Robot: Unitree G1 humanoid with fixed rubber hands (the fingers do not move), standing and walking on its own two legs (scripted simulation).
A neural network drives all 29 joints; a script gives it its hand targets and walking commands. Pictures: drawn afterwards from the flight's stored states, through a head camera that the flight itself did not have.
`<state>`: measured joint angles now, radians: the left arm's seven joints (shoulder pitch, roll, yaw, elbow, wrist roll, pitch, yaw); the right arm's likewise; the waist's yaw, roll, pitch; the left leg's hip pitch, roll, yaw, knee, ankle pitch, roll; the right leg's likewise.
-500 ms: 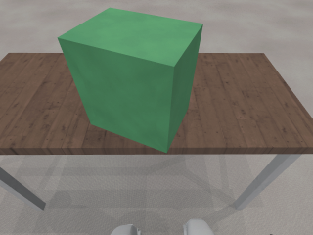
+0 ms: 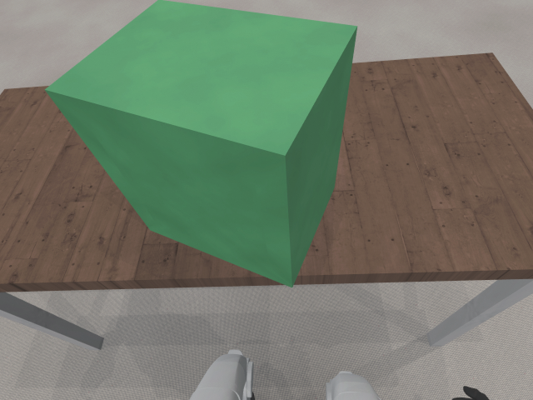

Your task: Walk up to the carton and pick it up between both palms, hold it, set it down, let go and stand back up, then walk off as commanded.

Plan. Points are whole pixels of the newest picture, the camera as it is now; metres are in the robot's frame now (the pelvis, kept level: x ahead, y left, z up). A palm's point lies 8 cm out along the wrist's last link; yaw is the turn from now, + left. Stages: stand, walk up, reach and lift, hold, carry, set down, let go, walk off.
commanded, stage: walk up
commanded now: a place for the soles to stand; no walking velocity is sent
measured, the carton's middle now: (229, 152) +0.44 +0.04 +0.13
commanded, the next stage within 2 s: none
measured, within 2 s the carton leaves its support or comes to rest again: neither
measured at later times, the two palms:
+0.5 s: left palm out of the picture +0.12 +0.39 -0.11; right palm out of the picture +0.12 -0.28 -0.09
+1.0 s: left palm out of the picture +0.14 +0.37 -0.10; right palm (457, 379) +0.16 -0.27 -0.11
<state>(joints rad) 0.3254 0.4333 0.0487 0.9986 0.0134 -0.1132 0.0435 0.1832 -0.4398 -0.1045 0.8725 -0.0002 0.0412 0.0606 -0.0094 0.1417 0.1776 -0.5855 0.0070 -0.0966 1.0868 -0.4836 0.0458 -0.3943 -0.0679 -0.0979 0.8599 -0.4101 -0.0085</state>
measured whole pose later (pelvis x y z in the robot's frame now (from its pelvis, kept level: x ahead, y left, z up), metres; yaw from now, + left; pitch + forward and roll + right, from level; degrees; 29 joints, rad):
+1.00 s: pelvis +0.08 +0.05 +0.00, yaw -1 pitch -4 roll +0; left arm 0.17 0.41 0.05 1.02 0.01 -0.06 0.02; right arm 0.18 -0.42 -0.04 0.87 0.00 -0.01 0.01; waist -0.01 0.04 0.17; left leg -0.40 0.03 -0.01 0.89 -0.43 0.00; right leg -0.40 -0.07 -0.04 0.89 -0.42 0.00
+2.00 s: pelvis -0.03 +0.04 -0.01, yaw -1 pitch -5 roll +0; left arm 0.16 0.37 0.05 1.02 0.01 -0.01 0.01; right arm 0.17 -0.40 -0.05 0.88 0.00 0.03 0.00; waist -0.01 0.04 0.16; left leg -0.50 0.03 -0.04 0.92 -0.45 0.02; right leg -0.38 -0.02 -0.02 0.92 -0.45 -0.01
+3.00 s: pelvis -0.03 +0.05 +0.00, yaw -2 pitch -3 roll -1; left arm 0.15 0.40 0.06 1.01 0.02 -0.05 -0.01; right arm 0.19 -0.39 -0.04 0.89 0.00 -0.02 0.00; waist -0.01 0.01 0.16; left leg -0.41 0.01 -0.03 0.93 -0.45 0.01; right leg -0.38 -0.03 0.00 0.90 -0.46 -0.01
